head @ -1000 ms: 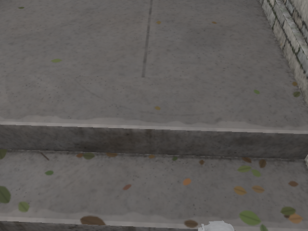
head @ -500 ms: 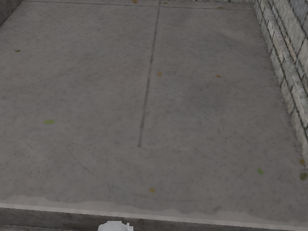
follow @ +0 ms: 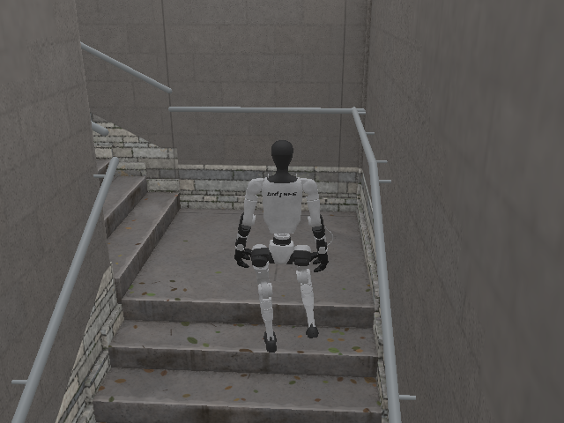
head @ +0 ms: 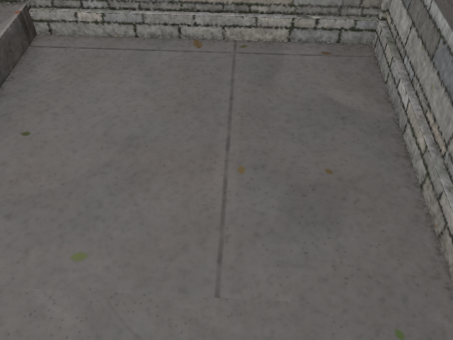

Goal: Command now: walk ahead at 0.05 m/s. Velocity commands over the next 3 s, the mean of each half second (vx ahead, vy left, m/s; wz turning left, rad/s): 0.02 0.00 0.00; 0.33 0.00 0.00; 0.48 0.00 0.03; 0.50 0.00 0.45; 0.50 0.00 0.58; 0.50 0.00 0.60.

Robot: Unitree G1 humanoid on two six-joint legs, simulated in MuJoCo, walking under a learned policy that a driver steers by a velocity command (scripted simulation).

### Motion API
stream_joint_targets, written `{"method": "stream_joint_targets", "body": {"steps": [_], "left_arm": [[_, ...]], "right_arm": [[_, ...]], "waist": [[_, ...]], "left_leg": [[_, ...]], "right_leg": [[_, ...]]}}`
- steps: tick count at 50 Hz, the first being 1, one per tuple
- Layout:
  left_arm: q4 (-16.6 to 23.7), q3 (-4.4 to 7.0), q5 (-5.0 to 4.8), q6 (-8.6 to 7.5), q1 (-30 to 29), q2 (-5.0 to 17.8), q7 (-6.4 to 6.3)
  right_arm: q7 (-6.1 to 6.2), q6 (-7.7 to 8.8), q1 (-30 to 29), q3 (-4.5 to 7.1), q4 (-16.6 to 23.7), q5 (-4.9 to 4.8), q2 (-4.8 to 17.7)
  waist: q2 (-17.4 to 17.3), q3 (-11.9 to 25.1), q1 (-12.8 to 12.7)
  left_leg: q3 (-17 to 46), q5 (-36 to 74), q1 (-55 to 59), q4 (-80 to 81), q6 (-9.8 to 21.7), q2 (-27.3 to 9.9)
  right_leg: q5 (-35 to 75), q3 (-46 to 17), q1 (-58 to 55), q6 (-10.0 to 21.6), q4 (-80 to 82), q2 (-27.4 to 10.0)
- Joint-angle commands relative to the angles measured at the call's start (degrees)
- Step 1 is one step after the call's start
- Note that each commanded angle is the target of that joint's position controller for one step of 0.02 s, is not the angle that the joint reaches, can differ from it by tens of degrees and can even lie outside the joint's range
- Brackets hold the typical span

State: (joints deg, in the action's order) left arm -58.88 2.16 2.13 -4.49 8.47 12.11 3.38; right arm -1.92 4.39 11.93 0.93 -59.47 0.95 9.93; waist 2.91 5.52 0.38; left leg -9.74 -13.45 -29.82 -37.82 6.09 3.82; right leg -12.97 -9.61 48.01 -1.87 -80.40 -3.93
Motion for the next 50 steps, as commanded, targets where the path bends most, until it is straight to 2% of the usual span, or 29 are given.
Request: {"method": "stream_joint_targets", "body": {"steps": [1, 3, 5, 6, 7, 8, 9, 10, 11, 14, 18, 23, 25, 27, 28, 31, 35, 37, 39, 41, 42, 43, 44, 45, 46, 47, 48, 49, 50], "left_arm": [[-1.44, 0.36, 1.11, 0.36, 6.96, 2.41, 1.1], [0.22, 0.43, 0.76, -0.22, 5.1, 2.91, 1.19], [2.37, 0.51, -0.98, -0.63, 2.7, 3.41, 0.25], [2.76, 0.43, -1.74, -0.89, 1.92, 3.35, -0.24], [3.58, 0.11, -1.76, -1.28, 0.77, 3.09, -0.89], [5.77, -0.29, -2.78, -1.75, -4.83, 4.62, -0.74], [6.92, 0.02, -3.43, -2.27, -8.13, 5.53, -0.18], [6.05, -0.25, -3.28, -2.17, -7.25, 3.42, 0.37], [5.63, -0.24, -2.93, -2.37, -6.91, 2.88, 0.57], [5.19, 0.24, -2.18, -2.07, -5.28, 3.57, 0.78], [5.31, 0.07, -1.77, -1.7, -4.99, 2.41, 0.75], [6.22, 0.13, -1.74, -1.5, -6.37, 2.8, 0.32], [4.85, 0.44, -1.42, -1.12, -3.85, 3.01, 0.35], [4.75, 1.8, -0.1, -0.93, -2.66, 6.11, -0.72], [4.92, 2.12, 0.24, -1.1, -2.84, 6.14, -1.16], [5.34, 2.11, 0.16, -1.5, -2.21, 3.75, -2.13], [4.77, 1.98, 0.9, -1.72, 0.62, 1.59, -2.27], [3.6, 1.95, 1.13, -1.36, 3.76, 0.48, -1.82], [2.85, 1.77, 1.28, -0.66, 5.71, 0.1, -1.27], [2.0, 1.8, 1.09, -1.22, 9.31, -1.13, -1.21], [0.43, 1.99, 1.06, -1.62, 13.63, -0.9, -1.26], [-0.99, 2.55, 1.14, -2.03, 19.81, 1.0, -1.42], [-4.08, 3.52, 1.7, -1.9, 31.27, 4.83, -2.03], [-6.42, 3.62, 1.72, -1.46, 39.42, 6.33, -1.57], [-8.37, 3.11, 3.51, -0.76, 39.78, 6.0, -1.22], [-9.82, 1.74, 5.05, 0.69, 37.66, 2.48, -0.95], [-10.85, -0.64, 4.83, 1.3, 36.17, -3.84, -0.65], [-12.1, -2.6, 4.58, 1.64, 34.02, -7.52, -0.67], [-12.46, -3.8, 4.71, 1.67, 30.63, -9.01, -1.02]], "right_arm": [[-1.64, 3.35, -18.15, -0.09, 10.67, -0.91, 4.64], [-2.34, 3.82, -14.3, 0.51, 9.3, -0.73, 6.61], [-3.55, 3.51, -11.32, 0.43, 7.27, -1.75, 5.42], [-4.57, 2.83, -7.94, -0.16, 5.39, -2.6, 3.08], [-5.31, 2.25, -5.87, -0.28, 4.28, -2.78, 1.71], [-4.67, 2.23, -0.41, 0.42, 3.55, -2.04, 1.59], [-3.77, 2.63, 1.97, 0.55, 3.23, -1.02, 2.9], [-3.11, 2.45, -4.15, 0.9, 4.96, -0.25, 4.73], [-2.91, 2.23, -6.93, 0.96, 5.94, -0.16, 4.58], [-2.82, 2.14, -6.82, 0.96, 4.91, -1.09, 3.49], [-2.45, 2.13, -7.68, 0.87, 5.57, -0.9, 2.7], [-1.99, 2.5, -7.26, 0.88, 5.44, -0.88, 2.39], [-1.95, 2.06, -4.53, 1.14, 3.83, -0.59, 2.61], [-0.97, 1.74, -3.57, 2.44, 3.66, 0.69, 5.45], [-0.27, 1.72, -3.4, 2.77, 4.18, 1.05, 5.82], [1.12, 1.81, -1.17, 2.73, 4.14, 0.74, 4.26], [1.95, 1.71, 1.71, 3.08, 3.73, 0.82, 4.45], [1.77, 1.14, 2.03, 3.3, 3.6, 0.78, 6.02], [1.22, 0.52, 2.65, 3.19, 3.53, 0.96, 5.34], [0.65, -0.83, 3.48, 3.02, 2.64, 1.66, 5.19], [0.08, -1.3, 3.11, 2.69, 2.38, 2.62, 3.9], [-1.0, -1.43, 1.88, 2.33, 2.87, 3.1, 2.57], [-2.16, -1.38, 0.35, 1.71, 3.0, 3.18, 0.08], [-2.7, -0.37, -2.17, 2.3, 2.53, 1.62, 1.82], [-2.62, 0.47, -3.34, 2.48, 2.49, 0.45, 1.74], [-2.77, 1.36, -6.49, 2.19, 3.86, 0.46, 0.81], [-3.11, 1.45, -9.44, 1.35, 6.99, 1.48, -0.2], [-3.01, 0.8, -12.04, 0.02, 10.3, 2.15, -2.38], [-3.04, -0.24, -13.3, -1.64, 13.56, 2.3, -4.79]], "waist": [[-6.48, 2.17, -6.96], [-4.52, -1.31, -4.16], [-3.64, -3.18, -3.38], [-2.69, -3.43, -3.24], [-3.72, -3.01, -2.2], [-0.26, -1.39, 3.26], [1.91, -1.47, 4.53], [0.72, -2.32, 2.15], [0.09, -2.74, 1.19], [-2.22, -1.45, -0.84], [-2.35, -0.16, -1.38], [-2.38, 0.41, -1.44], [-2.15, -1.71, -1.32], [-2.01, -4.18, -1.25], [-1.5, -4.47, -0.78], [-2.73, -4.07, -0.15], [-6.44, -4.36, 0.12], [-7.77, -5.75, -0.46], [-6.96, -7.38, -0.67], [-5.9, -6.15, -1.42], [-3.82, -5.12, -2.47], [1.95, -2.93, -4.58], [10.7, -1.43, -8.52], [12.35, -6.05, -12.46], [7.56, -9.2, -11.8], [3.72, -11.07, -10.91], [2.29, -11.04, -9.47], [-0.86, -11.03, -7.43], [-3.23, -10.57, -4.23]], "left_leg": [[6.58, 4.05, -6.49, 18.95, -0.09, -6.57], [9.75, 3.04, -1.82, 16.09, 2.54, -10.18], [14.05, 2.18, 5.85, 12.48, 4.64, -13.78], [15.53, 2.31, 7.86, 10.51, 3.75, -13.61], [16.43, 3.97, 9.5, 9.0, 2.73, -13.47], [11.96, 2.72, 13.01, 7.77, 0.85, -9.26], [6.47, -0.8, 13.89, 7.05, -0.99, -5.89], [4.38, -3.31, 15.23, 6.35, -1.34, -5.22], [5.22, -3.05, 14.71, 7.5, -0.83, -5.85], [6.18, 0.5, 13.55, 9.64, 0.14, -6.22], [6.45, 4.12, 14.84, 9.37, -0.47, -6.45], [7.05, 4.99, 14.26, 9.48, -0.56, -6.87], [7.64, -5.68, 12.84, 11.39, 0.06, -7.05], [9.85, -16.2, 10.37, 12.87, 3.0, -8.09], [11.12, -18.06, 10.42, 13.32, 4.15, -8.89], [14.88, -18.51, 12.54, 15.38, 7.03, -11.18], [20.12, -18.12, 16.91, 20.21, 10.65, -15.04], [21.38, -15.14, 16.89, 22.99, 11.97, -17.04], [19.84, -10.58, 17.66, 22.44, 12.07, -17.62], [15.41, 2.03, 17.31, 17.71, 11.06, -15.29], [12.59, 7.16, 16.18, 12.07, 10.22, -13.13], [7.49, 11.97, 9.41, -0.52, 7.17, -8.04], [4.11, 0.08, -9.66, -18.4, 2.44, -1.91], [7.42, -12.81, -28.11, -42.43, 1.99, 0.33], [14.49, -14.06, -39.63, -69.53, 4.15, 0.83], [17.01, -12.94, -48.56, -82.19, 7.49, 0.73], [17.0, -11.99, -56.08, -88.92, 10.68, -1.06], [17.31, -11.16, -60.65, -91.85, 13.19, -3.77], [16.5, -11.62, -63.22, -94.3, 14.55, -6.3]], "right_leg": [[-1.98, 8.87, -23.89, -4.65, 13.49, -1.51], [-0.85, 8.26, -24.35, -4.81, 21.47, -1.48], [0.1, 9.27, -23.71, -4.02, 36.8, -1.54], [5.22, 9.74, -25.32, -2.13, 44.4, -1.41], [8.55, 8.61, -26.43, 0.19, 47.26, -1.36], [9.05, 7.34, -25.4, 4.21, 48.24, -0.71], [3.22, 5.57, -22.53, 7.7, 50.24, -1.31], [-5.71, 5.8, -19.06, 7.17, 52.21, -0.52], [-5.74, 6.65, -19.47, 6.35, 52.14, 0.17], [-1.18, 8.64, -24.55, 5.82, 50.75, 0.82], [1.85, 9.4, -26.35, 6.69, 50.92, 0.45], [3.62, 9.48, -27.6, 6.98, 51.37, 0.16], [-6.91, 8.57, -26.88, 7.8, 53.62, -0.26], [-18.32, 6.41, -24.96, 10.89, 54.8, -1.05], [-20.19, 5.82, -24.33, 12.19, 55.17, -1.34], [-17.6, 5.82, -24.27, 14.17, 54.38, -1.59], [-9.98, 11.85, -24.54, 12.62, 47.43, 1.81], [-6.3, 14.21, -27.37, 12.0, 44.41, 3.24], [-6.16, 14.75, -29.02, 12.82, 46.06, 3.47], [-1.52, 14.12, -34.3, 13.63, 47.4, 3.19], [0.9, 11.85, -37.95, 14.77, 49.04, 2.01], [7.4, 2.99, -45.54, 18.73, 53.61, -2.36], [18.05, -13.5, -61.91, 25.73, 60.7, -10.63], [20.45, -23.59, -68.45, 30.11, 65.59, -17.94], [19.42, -22.37, -67.79, 27.98, 63.82, -18.63], [17.1, -17.61, -65.42, 25.47, 63.12, -18.18], [13.16, -13.57, -65.44, 23.51, 62.67, -18.21], [7.51, -9.84, -62.69, 21.16, 62.66, -17.73], [3.47, -5.88, -56.99, 18.75, 62.76, -16.87]]}}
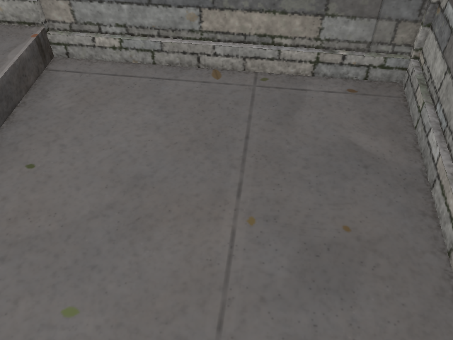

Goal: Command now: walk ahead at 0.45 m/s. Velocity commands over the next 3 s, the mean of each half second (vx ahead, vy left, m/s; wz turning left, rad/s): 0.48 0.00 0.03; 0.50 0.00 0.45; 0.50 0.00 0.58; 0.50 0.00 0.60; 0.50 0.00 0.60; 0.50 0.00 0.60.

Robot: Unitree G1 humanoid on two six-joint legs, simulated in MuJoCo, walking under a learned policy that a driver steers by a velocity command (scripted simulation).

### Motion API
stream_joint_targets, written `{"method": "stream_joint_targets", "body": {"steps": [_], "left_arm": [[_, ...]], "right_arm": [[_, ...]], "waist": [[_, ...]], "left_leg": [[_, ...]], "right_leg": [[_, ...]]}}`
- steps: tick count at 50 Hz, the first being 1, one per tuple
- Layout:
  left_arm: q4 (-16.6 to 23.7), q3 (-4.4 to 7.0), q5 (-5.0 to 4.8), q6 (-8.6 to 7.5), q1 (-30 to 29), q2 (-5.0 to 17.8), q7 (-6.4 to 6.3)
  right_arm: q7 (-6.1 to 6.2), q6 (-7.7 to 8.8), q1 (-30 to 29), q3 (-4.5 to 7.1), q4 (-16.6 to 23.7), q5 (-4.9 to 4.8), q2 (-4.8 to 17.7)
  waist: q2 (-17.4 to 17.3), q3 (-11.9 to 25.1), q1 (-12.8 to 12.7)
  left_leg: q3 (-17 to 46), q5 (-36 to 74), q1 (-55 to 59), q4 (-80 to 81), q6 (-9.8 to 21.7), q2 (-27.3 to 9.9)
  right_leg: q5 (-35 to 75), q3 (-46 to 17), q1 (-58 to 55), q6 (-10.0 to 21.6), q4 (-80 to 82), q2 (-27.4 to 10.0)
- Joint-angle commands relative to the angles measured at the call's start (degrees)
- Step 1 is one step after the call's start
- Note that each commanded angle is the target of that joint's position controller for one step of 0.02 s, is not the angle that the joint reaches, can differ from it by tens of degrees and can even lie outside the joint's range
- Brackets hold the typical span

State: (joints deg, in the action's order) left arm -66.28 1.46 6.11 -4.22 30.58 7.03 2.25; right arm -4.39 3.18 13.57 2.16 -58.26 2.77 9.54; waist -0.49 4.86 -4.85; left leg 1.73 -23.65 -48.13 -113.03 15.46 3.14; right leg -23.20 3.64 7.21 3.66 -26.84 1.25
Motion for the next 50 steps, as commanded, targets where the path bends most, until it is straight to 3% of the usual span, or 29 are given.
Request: {"method": "stream_joint_targets", "body": {"steps": [1, 3, 4, 5, 6, 8, 9, 10, 11, 12, 13, 14, 15, 16, 17, 19, 23, 25, 28, 31, 36, 39, 40, 41, 42, 43, 44, 46, 50], "left_arm": [[-3.38, -3.83, 2.09, 1.33, 0.48, -3.9, 0.03], [-0.23, -3.88, 3.52, -0.8, -7.07, -2.06, -0.46], [1.78, -3.58, 2.83, -2.12, -8.63, 0.64, -0.49], [5.03, -3.65, 1.11, -2.36, -10.64, 2.88, 0.62], [5.2, -3.26, -1.76, -2.81, -4.84, 5.8, 0.87], [3.74, -2.43, -4.43, -3.89, 4.16, 11.51, 1.44], [3.5, -1.64, -4.94, -3.98, 5.45, 13.31, 1.73], [3.27, -1.49, -3.95, -4.16, 6.09, 12.94, 2.21], [2.66, -0.93, -2.26, -4.57, 8.54, 11.17, 2.6], [4.29, -1.88, -0.81, -4.84, 12.19, 7.14, 2.9], [4.95, -2.53, -0.68, -3.52, 10.67, 2.75, 3.74], [6.14, -0.11, -3.67, -2.15, 3.22, 5.06, 4.15], [7.07, 1.44, -4.33, -2.09, -1.85, 6.21, 3.54], [8.33, 0.58, -3.04, -2.53, -3.83, 3.34, 2.98], [9.92, -0.09, -2.55, -2.48, -6.59, 2.83, 2.43], [11.4, -1.12, -3.78, -1.33, -9.25, 1.48, 1.27], [13.67, 0.09, -2.74, -0.5, -15.92, 4.55, 0.97], [16.34, 0.08, -1.61, -1.17, -21.66, 5.62, 1.0], [18.9, -0.57, -1.64, -0.97, -28.31, 4.42, 0.38], [21.05, -0.25, -2.0, 0.31, -33.74, 4.07, 0.7], [25.95, 1.08, -3.62, 1.06, -41.62, 5.58, 0.19], [25.3, 3.09, -5.48, -0.93, -35.79, 9.37, -1.19], [23.93, 4.37, -6.07, -2.12, -27.91, 11.35, -2.1], [22.77, 5.1, -4.73, -2.85, -19.33, 14.81, -2.79], [19.3, 4.47, -4.78, -3.07, -8.16, 13.1, -3.42], [17.66, 4.72, -3.49, -3.18, -8.63, 11.17, -4.24], [18.43, 4.26, -3.82, -2.99, -12.87, 10.05, -4.44], [18.95, 2.27, -4.48, -2.35, -15.52, 3.7, -4.41], [18.22, 2.39, -2.06, -2.77, -14.89, 2.52, -2.88]], "right_arm": [[0.03, -0.33, -14.78, -4.2, 14.36, -0.31, -6.11], [1.17, -1.71, -17.98, -5.67, 18.56, -3.11, -4.77], [1.97, -1.96, -20.11, -4.99, 19.52, -3.82, -0.83], [1.34, -2.87, -27.16, -5.82, 21.37, -2.53, -0.4], [0.35, -3.21, -29.52, -6.27, 21.0, -1.51, -1.71], [-0.23, -3.64, -24.8, -5.58, 17.22, -0.36, -0.42], [-0.48, -3.26, -22.4, -5.13, 15.73, -0.1, 0.21], [-0.16, -2.21, -18.48, -4.34, 14.89, -0.35, 1.17], [-0.11, -1.25, -11.32, -3.63, 13.18, -0.24, 3.6], [-0.04, -0.71, -3.57, -3.69, 13.76, -2.06, 6.96], [1.58, -1.45, 13.64, -2.12, 6.82, 0.64, 11.5], [1.69, -0.65, 22.09, -0.04, 2.61, 1.3, 15.15], [2.06, 1.03, 17.91, -0.14, 0.82, 0.82, 14.94], [1.91, 2.04, 9.12, -0.24, 0.58, -0.01, 12.24], [1.5, 1.96, 2.12, -1.0, 0.76, -0.24, 7.59], [1.41, 1.78, -5.27, -3.03, 0.16, 1.23, -0.26], [2.17, 4.35, -5.08, -2.02, 1.21, 1.98, 1.96], [2.31, 4.58, -1.03, -2.14, 0.64, 1.78, 2.35], [1.64, 4.83, 9.15, -2.02, -1.11, 1.63, 3.11], [0.04, 5.36, 12.51, -1.61, -1.35, -0.43, 4.9], [-0.67, 5.38, 17.05, 0.12, -4.65, -1.1, 6.34], [0.26, 3.77, 13.9, 1.66, -4.42, -0.94, 8.01], [0.74, 4.05, 12.89, 1.03, -3.15, -1.08, 5.83], [1.61, 4.91, 16.87, -0.62, -0.76, -0.71, -1.01], [0.95, 5.39, 15.95, -1.97, 2.18, -0.31, -3.48], [0.64, 4.8, 4.9, 0.62, 2.98, -0.76, 2.89], [1.47, 4.7, 4.25, 1.31, 2.33, -1.14, 3.44], [2.16, 3.82, 6.83, 1.32, 1.29, -0.41, 1.4], [0.05, 3.38, 2.15, 0.98, 3.41, -1.01, -1.35]], "waist": [[-1.32, -10.01, 5.03], [2.35, -10.04, 7.82], [-1.51, -7.29, 8.0], [-0.77, -5.95, 8.0], [4.56, -5.46, 5.4], [9.52, -4.92, 5.44], [10.8, -3.36, 4.86], [13.2, 1.25, 5.73], [11.25, 8.17, 6.56], [0.02, 21.27, 9.02], [-11.97, 24.61, 13.86], [-12.32, 16.95, 17.03], [-7.04, 6.47, 14.21], [-4.33, 1.68, 9.61], [1.09, 1.32, 6.55], [5.82, 1.74, 1.11], [-2.97, -0.47, 0.28], [-0.42, -0.01, 2.76], [-2.12, -0.44, 7.11], [-3.14, -3.09, 7.53], [-4.07, -6.52, 8.65], [-4.28, -3.87, 5.71], [-2.71, 4.32, 2.84], [10.61, 17.0, 1.94], [20.63, 22.23, -1.83], [12.67, 4.77, -3.72], [9.95, -2.91, -1.06], [6.74, -2.46, 3.07], [4.49, -5.03, 3.92]], "left_leg": [[4.03, -0.14, -39.85, -13.27, 5.77, -7.89], [0.39, 0.59, -27.19, -1.7, 4.51, -10.75], [-3.08, 8.98, -17.14, 13.01, 2.08, -12.46], [-7.61, 9.32, 8.19, 26.2, -2.02, -11.6], [-13.0, 5.48, 16.25, 25.47, -7.04, -7.25], [-17.22, -2.59, 2.78, 37.09, -9.43, -2.45], [-17.68, -4.52, 1.09, 45.73, -8.57, -1.15], [-15.04, 0.14, 8.67, 47.64, -6.14, -0.7], [-8.49, 18.14, 25.84, 45.15, -1.68, -2.69], [13.59, 16.53, 48.84, 57.09, 5.49, -8.49], [36.97, 22.18, 60.97, 75.75, 10.5, -17.52], [49.11, 9.62, 48.77, 86.0, 9.39, -21.15], [44.29, -3.44, 35.95, 86.71, 2.54, -18.39], [36.23, -3.49, 28.41, 84.76, 0.81, -17.36], [30.72, 2.75, 25.98, 83.97, -0.2, -17.9], [22.52, 8.01, 19.89, 87.01, -5.15, -17.65], [6.61, 11.53, 18.48, 94.42, -6.49, -10.42], [5.42, 19.75, 23.51, 95.27, -4.89, -9.87], [6.99, 28.7, 34.15, 96.74, -0.25, -11.82], [5.73, 31.21, 31.89, 99.48, 0.59, -12.21], [9.7, 32.64, 46.29, 96.73, -0.66, -17.12], [11.67, 41.47, 47.62, 90.18, -4.53, -16.18], [9.29, 40.62, 42.52, 81.5, -7.62, -12.16], [4.88, 21.28, 26.65, 64.22, -11.45, -2.47], [2.69, -8.36, 9.0, 53.02, -12.67, 2.33], [5.55, -2.41, 0.91, 43.17, -10.43, -3.29], [3.81, 2.44, 0.93, 40.85, -9.55, -5.29], [4.7, 8.62, 8.67, 42.29, -9.1, -8.94], [2.86, 12.62, 6.5, 43.22, -9.57, -10.44]], "right_leg": [[10.78, -13.5, -4.61, 10.98, 13.24, -19.42], [8.34, -6.11, 14.85, 10.17, 21.36, -13.38], [5.7, -3.8, 22.65, 9.49, 24.59, -11.15], [4.51, -2.07, 41.46, 10.23, 34.14, -10.62], [14.41, -3.7, 42.5, 13.14, 35.21, -11.17], [60.09, -1.79, 10.56, 12.64, 21.98, -14.29], [73.52, -1.7, -1.7, 11.92, 16.59, -15.9], [85.63, -0.01, -6.26, 9.6, 10.47, -16.49], [88.48, 0.03, 2.31, 5.56, 0.09, -13.04], [68.35, -5.67, 19.8, 3.65, -14.21, -7.28], [17.87, -10.84, 32.07, 0.73, -28.92, -0.33], [15.79, -17.11, 37.36, 0.32, -63.53, 3.24], [21.08, -21.97, 42.59, 1.21, -77.93, 3.02], [21.65, -20.69, 45.06, 2.85, -83.43, 2.44], [22.25, -20.02, 47.84, 4.42, -86.04, 1.99], [27.12, -19.77, 47.38, 6.62, -80.53, -1.66], [22.14, -11.13, 44.9, 3.97, -67.57, -5.08], [23.09, -9.52, 48.04, 1.78, -59.79, -6.66], [30.01, -7.48, 50.11, -2.54, -41.29, -8.91], [30.93, -4.31, 37.05, -4.97, -24.88, -7.17], [20.35, -3.81, 31.71, -3.32, -4.88, -5.35], [22.38, -3.78, 16.17, 0.53, 1.68, -4.09], [24.7, -4.13, -0.27, 5.33, -3.06, -6.08], [33.42, -17.57, -26.04, 16.74, -3.8, -17.41], [16.54, -40.32, -38.52, 22.39, 7.9, -29.23], [-2.97, -37.33, -24.08, 13.11, 12.99, -25.28], [-4.36, -29.23, -13.9, 9.45, 14.83, -23.57], [13.99, -18.02, -7.12, 8.43, 17.06, -22.4], [24.19, -3.94, -5.32, 9.26, 20.75, -18.69]]}}
Over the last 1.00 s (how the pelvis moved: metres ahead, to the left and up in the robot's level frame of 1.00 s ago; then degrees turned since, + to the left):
0.18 -0.04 0.02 -1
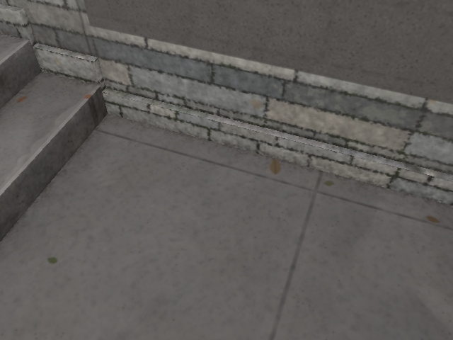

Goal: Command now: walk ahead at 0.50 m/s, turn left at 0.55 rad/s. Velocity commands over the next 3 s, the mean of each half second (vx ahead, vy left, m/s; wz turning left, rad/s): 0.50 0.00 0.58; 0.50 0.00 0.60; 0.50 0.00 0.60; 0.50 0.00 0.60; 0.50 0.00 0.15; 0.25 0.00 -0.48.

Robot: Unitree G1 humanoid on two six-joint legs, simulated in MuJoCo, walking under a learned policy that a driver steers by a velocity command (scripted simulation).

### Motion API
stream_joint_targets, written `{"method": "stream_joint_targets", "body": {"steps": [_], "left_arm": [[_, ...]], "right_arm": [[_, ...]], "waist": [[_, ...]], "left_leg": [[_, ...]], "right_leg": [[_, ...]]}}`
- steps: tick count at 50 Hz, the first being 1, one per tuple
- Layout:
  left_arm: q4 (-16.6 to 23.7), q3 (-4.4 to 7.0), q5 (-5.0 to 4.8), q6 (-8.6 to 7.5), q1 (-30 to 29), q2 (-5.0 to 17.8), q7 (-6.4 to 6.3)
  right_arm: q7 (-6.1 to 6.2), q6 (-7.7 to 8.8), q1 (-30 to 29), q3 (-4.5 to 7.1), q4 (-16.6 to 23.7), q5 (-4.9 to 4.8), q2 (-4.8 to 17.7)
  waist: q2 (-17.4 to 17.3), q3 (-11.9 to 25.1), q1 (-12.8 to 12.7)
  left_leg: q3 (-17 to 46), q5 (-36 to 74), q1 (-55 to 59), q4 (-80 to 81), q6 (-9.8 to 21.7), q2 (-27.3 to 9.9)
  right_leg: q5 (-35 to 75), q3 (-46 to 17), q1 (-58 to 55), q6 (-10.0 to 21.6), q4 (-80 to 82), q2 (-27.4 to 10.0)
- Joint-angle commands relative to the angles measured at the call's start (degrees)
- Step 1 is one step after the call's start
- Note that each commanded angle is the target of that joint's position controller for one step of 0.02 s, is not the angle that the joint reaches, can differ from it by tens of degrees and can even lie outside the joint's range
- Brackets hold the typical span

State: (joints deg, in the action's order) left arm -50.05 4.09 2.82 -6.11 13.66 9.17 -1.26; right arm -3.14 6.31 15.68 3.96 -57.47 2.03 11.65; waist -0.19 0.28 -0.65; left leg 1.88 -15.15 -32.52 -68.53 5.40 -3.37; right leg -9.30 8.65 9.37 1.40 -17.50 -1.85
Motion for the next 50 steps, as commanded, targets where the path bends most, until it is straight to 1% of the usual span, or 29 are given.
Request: {"method": "stream_joint_targets", "body": {"steps": [1, 2, 4, 8, 11, 12, 14, 15, 16, 17, 18, 19, 20, 21, 23, 25, 28, 32, 36, 39, 41, 42, 43, 44, 45, 46, 47, 49, 50], "left_arm": [[-0.11, 1.63, -2.17, -0.84, -0.08, 8.03, 0.32], [-0.32, 1.28, -2.2, -0.71, -0.7, 7.23, 0.12], [-1.75, 0.84, -1.83, -0.13, -0.69, 5.44, -0.23], [-3.68, 1.91, -2.71, -0.18, 1.37, 9.64, -1.62], [-5.33, 2.02, -3.69, 0.21, 6.59, 10.66, -1.77], [-5.31, 2.24, -3.48, 0.54, 6.37, 11.95, -1.81], [-4.02, 2.77, -3.8, 1.13, 4.25, 14.35, -1.59], [-3.14, 3.15, -3.91, 1.95, 1.5, 16.14, -1.43], [-2.0, 2.75, -4.16, 2.36, 0.94, 15.18, -1.37], [0.06, 1.77, -2.49, 2.02, 1.46, 12.44, -1.57], [3.56, -0.26, -1.88, -0.32, 5.33, 6.79, -0.59], [4.42, 0.65, -4.44, -2.83, -1.15, 10.62, 0.41], [5.87, 0.59, -6.04, -3.56, -4.6, 10.64, 0.73], [5.57, 0.24, -4.91, -3.64, -5.14, 9.2, 0.29], [5.23, 0.86, -3.39, -1.95, -4.08, 9.67, 0.14], [6.49, 1.01, -3.02, -0.61, -5.21, 9.73, -0.02], [8.43, 0.84, -2.51, 0.07, -12.31, 9.24, -0.72], [9.67, 0.23, -2.94, -0.34, -20.06, 7.53, 0.66], [11.61, 0.31, -3.05, -1.18, -24.63, 9.41, 2.06], [11.58, 0.68, -3.78, -2.1, -22.15, 11.56, 2.79], [8.68, 1.75, -3.84, -3.03, -13.14, 13.81, 2.29], [6.8, 2.53, -2.77, -3.41, -3.51, 16.94, 2.11], [5.37, 3.37, -1.02, -2.91, 5.31, 20.96, 1.56], [5.0, 2.59, -1.83, -2.0, 4.31, 17.97, 2.0], [6.14, 1.39, -2.76, -1.36, 1.14, 13.2, 1.64], [6.63, 0.71, -2.53, -0.69, -0.93, 11.42, 1.38], [6.14, 0.55, -1.87, -0.22, -3.17, 11.47, 1.16], [5.25, 0.08, -0.45, -0.62, -4.18, 10.93, 1.07], [4.7, 0.14, -0.75, -0.72, -3.99, 10.91, 1.21]], "right_arm": [[3.19, -2.02, -5.34, 2.2, 6.67, -8.39, 2.5], [4.53, -2.99, -5.7, 1.79, 7.63, -8.46, 2.28], [4.94, -4.31, -5.17, 2.04, 9.4, -5.82, 2.85], [2.68, -5.67, -13.13, 1.3, 13.52, -4.88, 2.19], [0.69, -6.24, -18.3, 0.76, 16.88, -4.69, 2.36], [0.34, -6.19, -18.65, 0.96, 17.51, -4.35, 2.94], [0.0, -6.18, -16.39, 1.89, 18.3, -4.1, 5.56], [0.26, -5.94, -9.23, 2.99, 16.29, -4.3, 7.41], [1.04, -5.67, 1.25, 5.14, 13.03, -4.3, 11.44], [2.3, -5.78, 8.67, 7.05, 11.07, -4.32, 17.89], [2.23, -4.67, 6.04, 6.44, 13.68, -4.53, 20.18], [2.05, -4.23, 6.24, 4.54, 13.75, -2.92, 14.45], [2.16, -3.41, 5.26, 3.87, 12.76, -2.5, 11.92], [2.16, -2.76, 0.53, 3.27, 13.51, -2.97, 10.26], [2.54, -2.32, -3.68, 2.37, 14.16, -2.86, 7.28], [3.0, -2.16, -2.92, 2.7, 14.01, -3.46, 8.3], [4.0, -2.1, 0.96, 3.23, 13.45, -3.67, 10.34], [4.64, -2.57, 3.42, 3.25, 12.95, -3.48, 9.94], [4.59, -2.57, 5.21, 3.39, 12.02, -3.15, 10.15], [5.17, -2.78, 5.45, 3.5, 11.99, -3.44, 10.2], [5.51, -3.13, 3.78, 3.31, 13.17, -3.62, 9.71], [4.85, -2.9, 2.1, 2.21, 14.38, -2.65, 7.58], [4.22, -2.34, 8.84, 1.39, 14.96, -3.8, 4.61], [4.05, -1.83, 12.03, 1.14, 15.38, -4.63, 6.61], [4.05, -2.08, 8.07, 2.33, 14.78, -4.99, 11.9], [4.1, -2.43, 2.37, 2.35, 16.0, -4.33, 12.04], [4.15, -2.42, -1.05, 2.36, 17.21, -3.52, 11.02], [3.8, -3.11, -0.59, 2.49, 17.63, -3.49, 9.66], [3.65, -3.45, -0.01, 2.31, 18.02, -3.86, 8.44]], "waist": [[1.59, -2.28, 0.89], [3.27, -1.94, 1.7], [3.85, -2.85, 2.75], [3.21, -5.21, 1.04], [0.53, -8.28, -0.91], [1.7, -8.5, -0.31], [4.53, -5.02, 2.04], [4.92, -0.73, 5.89], [2.89, 4.62, 10.38], [-8.28, 8.5, 11.12], [-18.95, 18.23, 4.48], [-9.94, 17.86, 7.79], [-6.93, 11.02, 6.6], [-0.4, 7.1, 3.57], [-0.84, 5.45, -0.3], [0.07, 4.41, -1.29], [-1.44, 1.16, 0.76], [-5.54, -1.34, 3.75], [-5.3, -2.51, 5.54], [-7.28, -1.38, 3.79], [-8.42, 1.99, -0.78], [-5.16, 9.35, -5.36], [9.32, 18.57, -4.89], [21.8, 19.86, -2.5], [13.85, 12.07, -3.32], [6.73, 6.09, -3.64], [3.44, 1.55, -2.54], [5.48, 0.64, -0.81], [5.92, 0.88, -0.26]], "left_leg": [[3.46, 6.87, -12.18, -1.25, -1.04, -3.8], [4.12, 8.7, -12.43, 0.77, -1.83, -3.68], [4.1, 11.09, -11.47, 6.85, -2.94, -3.9], [0.57, 17.25, -7.57, 20.49, -2.49, -5.07], [-2.36, 12.23, -7.67, 25.87, -0.72, -3.99], [-3.36, 9.28, -6.46, 26.76, 0.2, -3.21], [-6.76, 0.92, -0.22, 28.3, 1.98, 0.53], [-10.08, 1.11, 8.64, 29.45, 3.54, 3.9], [-10.53, 4.2, 24.34, 32.04, 6.26, 7.89], [8.98, 6.36, 40.26, 36.71, 10.72, -2.76], [43.89, -10.35, 54.49, 50.84, 21.58, -14.78], [45.24, -8.58, 52.99, 56.58, 18.14, -15.3], [35.92, -1.96, 47.91, 54.66, 15.42, -14.09], [28.02, 5.98, 38.39, 53.56, 13.09, -11.81], [19.43, 12.64, 26.55, 54.47, 10.6, -7.37], [17.48, 14.58, 22.97, 56.08, 10.67, -5.96], [15.66, 14.22, 21.54, 57.74, 9.93, -4.99], [13.59, 8.48, 19.05, 56.95, 7.19, -2.36], [17.34, 5.47, 22.01, 52.43, 6.96, -3.62], [21.92, 10.03, 25.81, 46.54, 6.18, -4.96], [22.17, 21.79, 25.78, 39.01, 4.21, -2.09], [19.22, 23.13, 21.18, 25.89, 2.45, 0.58], [11.32, 7.18, 2.22, 5.22, -2.3, 8.76], [9.36, -18.42, -8.61, -4.34, -3.02, 8.03], [9.81, -14.51, -12.27, -8.75, -3.3, 4.1], [7.4, -9.73, -11.53, -8.9, -3.04, 1.93], [6.18, -5.73, -10.54, -6.02, -3.02, 0.25], [6.03, -2.13, -6.82, -2.66, -2.26, -2.48], [5.41, -1.49, -6.85, -1.94, -2.37, -2.92]], "right_leg": [[13.02, -6.73, -6.45, 5.96, 9.09, -13.46], [14.26, -5.0, -4.88, 5.35, 8.69, -13.56], [12.15, -2.52, -2.53, 6.17, 8.63, -13.8], [7.77, 1.2, -2.41, 6.5, 10.43, -14.95], [8.32, 3.1, -8.36, 6.49, 9.6, -16.42], [13.83, 3.7, -9.68, 6.34, 7.77, -16.81], [33.93, 5.44, -13.04, 5.5, -0.56, -16.51], [44.42, 7.68, -12.54, 4.46, -10.34, -14.91], [46.56, 8.76, -6.0, 2.78, -24.38, -11.92], [17.2, 8.74, 12.05, -0.8, -45.73, -7.47], [-22.06, -3.99, 31.41, -3.22, -63.35, 4.45], [-20.31, -13.5, 37.66, -1.57, -67.5, 2.26], [-16.44, -12.17, 41.6, 0.14, -65.51, -0.45], [-11.86, -12.83, 38.4, 0.8, -59.85, -3.66], [-7.55, -13.32, 29.49, 0.5, -52.24, -6.56], [-5.78, -12.77, 28.32, -0.99, -46.83, -5.88], [3.36, -12.49, 30.09, -3.4, -33.93, -3.82], [16.68, -11.42, 24.47, -2.96, -17.93, -0.41], [15.69, -12.36, 22.28, -2.23, -12.78, 0.61], [8.8, -13.31, 18.42, -1.0, -10.34, 1.32], [4.51, -11.64, 7.39, 1.67, -7.15, 2.67], [4.27, -16.42, -6.64, 5.19, -9.09, -3.36], [-4.33, -36.91, -28.99, 13.31, -7.48, -16.72], [-12.53, -54.43, -31.56, 16.16, 0.72, -23.94], [-16.67, -48.79, -25.16, 13.63, 1.54, -22.44], [-11.98, -39.2, -16.74, 11.37, 1.99, -19.81], [-7.31, -32.41, -10.0, 9.76, 3.85, -16.33], [1.32, -23.36, -4.55, 7.74, 5.91, -12.45], [3.27, -20.77, -4.04, 8.03, 6.73, -11.96]]}}
Over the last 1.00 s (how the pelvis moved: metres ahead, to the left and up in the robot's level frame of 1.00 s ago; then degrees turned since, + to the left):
0.49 0.01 0.17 17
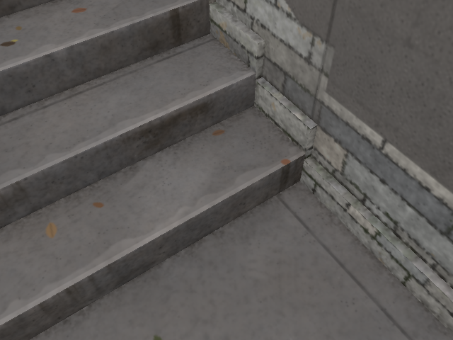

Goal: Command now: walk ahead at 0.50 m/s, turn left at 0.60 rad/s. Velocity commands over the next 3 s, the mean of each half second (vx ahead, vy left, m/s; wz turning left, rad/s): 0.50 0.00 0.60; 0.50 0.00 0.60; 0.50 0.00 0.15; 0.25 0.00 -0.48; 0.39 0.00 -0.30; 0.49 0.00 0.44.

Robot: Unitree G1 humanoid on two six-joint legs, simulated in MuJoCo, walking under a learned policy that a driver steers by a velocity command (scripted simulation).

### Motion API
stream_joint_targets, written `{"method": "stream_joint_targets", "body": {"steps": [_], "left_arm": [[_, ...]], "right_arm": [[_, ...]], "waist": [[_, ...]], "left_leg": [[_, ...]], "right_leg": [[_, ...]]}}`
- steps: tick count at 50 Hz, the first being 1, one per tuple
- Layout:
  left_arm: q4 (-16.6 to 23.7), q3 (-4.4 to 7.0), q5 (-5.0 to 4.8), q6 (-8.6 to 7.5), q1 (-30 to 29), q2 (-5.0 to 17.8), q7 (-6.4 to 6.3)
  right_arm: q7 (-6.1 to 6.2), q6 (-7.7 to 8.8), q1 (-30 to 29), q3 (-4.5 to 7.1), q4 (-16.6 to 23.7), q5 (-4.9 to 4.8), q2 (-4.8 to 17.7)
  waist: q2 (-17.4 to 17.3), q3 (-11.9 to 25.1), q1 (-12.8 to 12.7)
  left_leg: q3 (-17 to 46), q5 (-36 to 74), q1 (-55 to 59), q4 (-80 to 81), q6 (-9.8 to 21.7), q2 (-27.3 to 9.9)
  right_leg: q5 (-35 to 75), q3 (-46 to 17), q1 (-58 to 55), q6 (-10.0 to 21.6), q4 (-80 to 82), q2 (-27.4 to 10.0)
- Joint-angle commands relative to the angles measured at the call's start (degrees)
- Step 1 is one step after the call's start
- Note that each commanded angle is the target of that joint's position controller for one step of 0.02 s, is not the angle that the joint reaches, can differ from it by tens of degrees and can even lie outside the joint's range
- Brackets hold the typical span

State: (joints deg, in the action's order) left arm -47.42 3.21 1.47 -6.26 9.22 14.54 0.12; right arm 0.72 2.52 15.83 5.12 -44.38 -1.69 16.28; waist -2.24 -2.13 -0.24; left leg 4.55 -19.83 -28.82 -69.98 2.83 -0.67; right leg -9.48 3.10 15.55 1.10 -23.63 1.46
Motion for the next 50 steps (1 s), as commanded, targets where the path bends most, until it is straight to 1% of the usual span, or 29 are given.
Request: {"method": "stream_joint_targets", "body": {"steps": [1, 6, 7, 9, 11, 12, 14, 15, 16, 17, 18, 19, 20, 21, 23, 25, 28, 30, 34, 37, 39, 40, 41, 42, 43, 44, 46, 48, 50], "left_arm": [[1.3, 1.43, -0.44, -0.67, 0.44, 6.74, -0.08], [-0.59, 2.28, -0.95, -0.32, 1.77, 10.0, -0.46], [-2.73, 1.79, -0.2, -0.68, 6.61, 8.27, -0.2], [-2.86, 2.18, -0.25, -0.79, 6.65, 9.45, 0.24], [-2.59, 2.52, -0.04, -0.12, 7.69, 10.52, 0.26], [-3.02, 2.21, -0.03, 0.94, 9.15, 9.89, 0.0], [-3.36, 2.37, 0.14, 2.39, 10.87, 11.58, -0.7], [-3.03, 2.39, 0.4, 2.99, 10.91, 12.45, -0.9], [-2.46, 2.06, 0.42, 3.46, 11.06, 11.97, -1.05], [0.09, 0.83, -0.89, 3.52, 13.04, 8.69, -0.82], [3.78, 0.16, 0.21, 2.97, 12.47, 5.48, 0.21], [4.41, 1.05, 0.67, 3.12, 6.09, 9.28, 0.18], [4.6, 0.72, -0.38, 2.57, 3.85, 9.19, 0.66], [4.16, 0.21, -0.61, 2.24, 4.14, 8.17, 0.65], [3.19, 0.02, 1.07, 3.18, 6.91, 8.3, 0.43], [3.06, -0.23, 1.89, 4.26, 7.91, 7.11, 0.82], [5.06, -0.64, 1.57, 4.82, 2.82, 5.74, 1.01], [6.58, -0.91, 1.09, 4.91, -1.97, 5.47, 0.82], [8.86, -1.66, 0.28, 4.05, -8.16, 4.58, 0.86], [8.37, -1.39, -0.14, 3.36, -4.25, 6.12, 0.08], [6.11, -0.37, 0.32, 2.4, 4.82, 8.32, -1.03], [5.32, 0.57, 1.72, 1.49, 11.43, 11.33, -1.72], [5.57, 1.67, 3.01, 1.65, 15.14, 17.24, -2.26], [5.13, 2.3, 1.85, 2.65, 12.83, 16.48, -1.86], [6.26, 1.45, 1.35, 2.96, 9.29, 11.38, -1.42], [6.41, 0.41, 1.27, 3.04, 6.8, 7.09, -1.04], [5.0, 0.03, 0.97, 2.2, 7.17, 6.53, -1.69], [3.36, 0.34, 0.37, 1.34, 9.84, 6.22, -1.51], [2.32, 0.17, 0.21, 0.64, 11.31, 4.49, -1.81]], "right_arm": [[-0.24, -0.13, -0.15, 0.84, 5.84, -0.14, 2.73], [-0.58, -0.65, -6.75, 0.09, 10.06, 0.58, 2.53], [-2.77, -1.07, -10.52, -0.87, 10.95, 6.31, 1.31], [-4.42, -1.57, -12.56, -1.23, 12.02, 5.16, 0.33], [-4.94, -1.66, -14.48, -0.98, 12.93, 4.3, 2.44], [-5.05, -1.6, -15.98, -0.96, 13.44, 4.51, 3.06], [-4.99, -1.54, -14.37, -0.6, 12.81, 5.16, 4.49], [-4.64, -1.14, -10.52, -0.19, 11.78, 5.3, 5.44], [-3.91, -0.19, -1.84, 0.33, 8.85, 5.81, 6.12], [-2.84, 0.11, 7.16, 1.81, 6.99, 6.33, 10.93], [-1.71, -0.22, 6.65, 3.07, 7.27, 4.54, 15.73], [-1.13, -0.46, 7.42, 2.87, 7.52, 3.51, 15.54], [-0.79, -0.48, 5.04, 2.4, 6.55, 3.72, 13.61], [-0.67, -0.32, 3.3, 1.59, 6.33, 3.53, 11.06], [-0.66, 0.12, -0.51, 0.24, 6.19, 2.85, 7.76], [-0.86, 0.96, -0.95, -0.03, 5.76, 2.26, 7.59], [-0.95, 1.51, 1.19, 0.52, 4.1, 2.23, 9.44], [-0.92, 1.18, 3.47, 0.53, 2.72, 1.85, 9.03], [-1.25, 1.24, 5.37, 0.82, 1.79, 2.58, 9.57], [-0.93, 1.5, 3.87, 1.04, 1.99, 2.83, 9.74], [-1.21, 1.82, 1.78, 0.89, 2.18, 2.14, 9.5], [-1.37, 2.4, 1.6, -0.15, 2.52, 1.44, 6.45], [-1.01, 2.56, 5.63, -1.73, 4.35, 0.45, -0.36], [-0.32, 1.51, 9.06, -1.55, 3.62, 2.3, 3.21], [-0.21, 0.54, 7.54, -1.22, 1.6, 3.28, 4.48], [-0.86, 0.3, 3.42, -0.93, 1.64, 3.75, 4.97], [-1.59, -0.15, -0.12, -1.26, 3.28, 5.06, 3.15], [-2.26, -0.54, -1.21, -1.3, 4.13, 4.85, 1.59], [-2.45, -0.88, -3.88, -1.14, 5.35, 4.64, 0.82]], "waist": [[8.16, 2.61, -0.05], [5.09, 1.16, -1.75], [-0.2, -0.14, -1.87], [6.11, 0.06, -2.4], [8.94, -0.69, -2.81], [8.92, -0.65, -3.19], [9.29, 0.05, -1.8], [9.22, 2.54, 0.23], [6.66, 7.66, 4.19], [-1.98, 16.49, 7.12], [-12.6, 19.12, 4.25], [-4.99, 17.58, 6.6], [-1.07, 11.68, 5.33], [0.3, 7.81, 3.51], [-0.43, 5.49, -0.43], [-1.16, 6.3, -1.75], [-1.42, 3.69, -0.76], [-2.03, 1.37, 0.74], [-2.06, 1.11, 2.76], [-4.34, 4.14, 1.13], [-0.43, 6.28, -3.71], [5.65, 9.83, -6.62], [18.51, 13.58, -4.52], [17.88, 14.07, -1.15], [9.98, 8.61, -0.84], [5.13, 4.76, -1.63], [7.22, 1.27, -1.17], [7.03, 1.72, -0.58], [7.66, 1.42, -1.06]], "left_leg": [[2.15, 3.41, -10.78, 1.18, -0.34, -6.44], [0.02, 15.13, -13.09, 16.58, -3.03, -7.09], [-4.08, 16.74, -7.95, 22.88, -2.55, -4.48], [-7.19, 18.88, -4.09, 29.77, -1.38, -3.56], [-8.49, 15.71, -3.77, 33.42, -0.1, -3.06], [-8.86, 12.32, -4.16, 35.26, 0.64, -2.1], [-9.76, 5.75, -1.07, 37.37, 2.85, 0.68], [-10.15, 3.15, 3.79, 38.95, 4.4, 2.93], [-10.8, 5.06, 14.81, 42.81, 6.29, 5.71], [5.03, -6.01, 35.73, 44.0, 11.55, -4.44], [32.75, -6.32, 46.54, 49.11, 16.17, -18.09], [36.19, 0.61, 44.99, 53.0, 15.85, -18.06], [26.69, 8.29, 39.36, 52.61, 14.7, -16.53], [21.34, 16.53, 33.22, 53.25, 13.23, -14.13], [15.57, 26.72, 24.78, 54.38, 12.05, -10.26], [12.76, 31.29, 21.45, 55.13, 12.99, -8.3], [11.98, 25.73, 18.5, 57.22, 13.22, -6.4], [11.97, 21.29, 18.47, 57.99, 12.18, -5.25], [12.91, 24.54, 19.21, 54.8, 10.35, -4.65], [14.71, 29.38, 18.07, 49.04, 7.87, -5.38], [14.35, 35.7, 16.18, 37.61, 5.55, -1.58], [11.15, 30.25, 11.15, 24.27, 3.62, 2.69], [3.54, -5.41, -2.38, 8.73, 1.62, 10.13], [2.28, -12.73, -9.32, 1.31, 2.03, 8.01], [2.87, -8.66, -10.23, -4.65, 2.04, 4.31], [1.24, -5.29, -11.26, -7.75, 1.48, 2.98], [-0.39, -1.1, -13.91, -12.67, 0.4, 0.76], [-0.55, 2.54, -15.99, -16.93, 0.09, 1.37], [0.06, 6.14, -20.94, -18.09, -0.5, 1.66]], "right_leg": [[5.0, -12.96, -8.87, 8.99, 14.31, -15.69], [13.34, -3.19, -10.21, 8.86, 15.92, -15.78], [14.65, -0.31, -7.52, 7.2, 16.43, -14.39], [14.43, 3.81, -9.1, 5.24, 15.94, -13.13], [17.07, 5.08, -13.03, 4.55, 13.5, -14.7], [19.27, 5.17, -16.08, 4.27, 11.85, -15.55], [30.98, 6.92, -19.78, 3.76, 4.84, -16.98], [38.43, 8.08, -20.17, 3.75, -3.0, -17.25], [40.83, 10.07, -16.98, 2.79, -15.57, -15.88], [25.27, 10.61, 0.3, 0.51, -34.02, -13.37], [-22.56, 7.13, 20.95, -1.58, -48.54, -3.56], [-20.14, -2.98, 25.51, -1.0, -51.74, -3.87], [-13.79, -4.3, 25.83, -0.39, -48.79, -6.73], [-11.27, -4.07, 23.24, -0.3, -43.71, -8.34], [-11.01, -4.53, 16.88, -1.32, -39.19, -9.13], [-10.8, -3.67, 14.02, -2.59, -36.74, -8.21], [-5.17, -2.84, 15.72, -4.7, -30.59, -7.48], [-1.82, -2.91, 17.96, -5.6, -25.55, -7.2], [3.59, -2.51, 14.13, -5.13, -14.52, -4.41], [2.48, -3.12, 3.92, -3.61, -11.19, -2.37], [1.65, -2.17, -7.25, -2.04, -3.47, -0.82], [-3.88, -10.18, -16.56, 0.52, 0.73, -9.1], [-1.71, -30.53, -27.21, 5.81, 5.49, -25.71], [-11.73, -43.98, -24.31, 10.15, 9.13, -28.68], [-19.71, -38.3, -18.95, 10.01, 9.53, -26.13], [-17.32, -29.28, -14.23, 9.13, 9.3, -22.19], [-4.73, -18.22, -10.28, 8.99, 10.27, -19.09], [3.9, -12.72, -9.68, 8.88, 9.78, -17.92], [1.31, -9.0, -10.21, 8.68, 10.84, -17.67]]}}
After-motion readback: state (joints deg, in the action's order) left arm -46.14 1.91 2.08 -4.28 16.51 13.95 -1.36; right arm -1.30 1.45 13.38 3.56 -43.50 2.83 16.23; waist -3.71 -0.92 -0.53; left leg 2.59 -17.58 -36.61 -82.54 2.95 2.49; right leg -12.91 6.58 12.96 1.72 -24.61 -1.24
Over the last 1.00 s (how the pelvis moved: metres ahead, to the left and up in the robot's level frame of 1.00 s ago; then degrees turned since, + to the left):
0.53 0.15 -0.01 36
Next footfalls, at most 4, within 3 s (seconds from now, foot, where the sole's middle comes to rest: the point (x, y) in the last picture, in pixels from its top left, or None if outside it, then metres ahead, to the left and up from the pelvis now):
0.32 left None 0.32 0.15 -0.78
0.80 right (222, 293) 0.61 0.06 -0.78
1.34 left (74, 238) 0.71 0.49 -0.63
1.90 right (77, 127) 1.02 0.50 -0.48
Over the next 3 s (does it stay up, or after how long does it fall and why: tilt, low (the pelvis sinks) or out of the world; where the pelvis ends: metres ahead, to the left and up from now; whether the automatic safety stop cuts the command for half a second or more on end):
stays up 1.24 0.85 0.44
